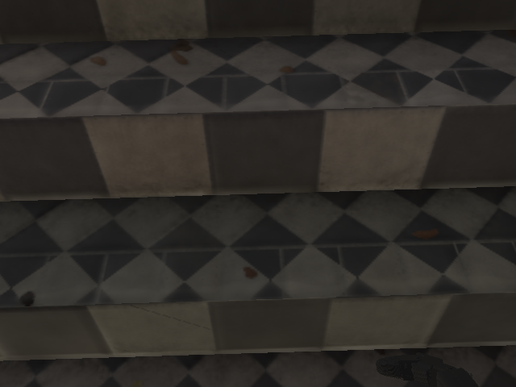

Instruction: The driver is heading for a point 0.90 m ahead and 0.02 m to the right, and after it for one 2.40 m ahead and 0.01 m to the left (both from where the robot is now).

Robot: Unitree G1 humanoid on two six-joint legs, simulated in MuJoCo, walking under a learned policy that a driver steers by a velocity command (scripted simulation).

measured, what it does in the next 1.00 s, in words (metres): climbs: right foot 0.21 m higher, then left foot 0.20 m higher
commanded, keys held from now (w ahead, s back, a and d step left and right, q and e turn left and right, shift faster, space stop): w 0.96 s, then no key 0.04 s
